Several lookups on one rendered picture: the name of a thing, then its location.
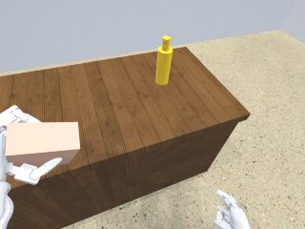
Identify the robot left hand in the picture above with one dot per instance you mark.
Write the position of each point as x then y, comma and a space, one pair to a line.
25, 173

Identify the robot left forearm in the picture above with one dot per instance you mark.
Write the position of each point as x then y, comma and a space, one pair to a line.
6, 205

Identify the robot right hand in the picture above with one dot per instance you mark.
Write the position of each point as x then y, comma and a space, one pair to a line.
236, 219

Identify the sponge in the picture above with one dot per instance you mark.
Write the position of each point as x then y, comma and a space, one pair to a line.
36, 143

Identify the table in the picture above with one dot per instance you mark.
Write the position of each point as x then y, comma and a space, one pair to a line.
136, 137

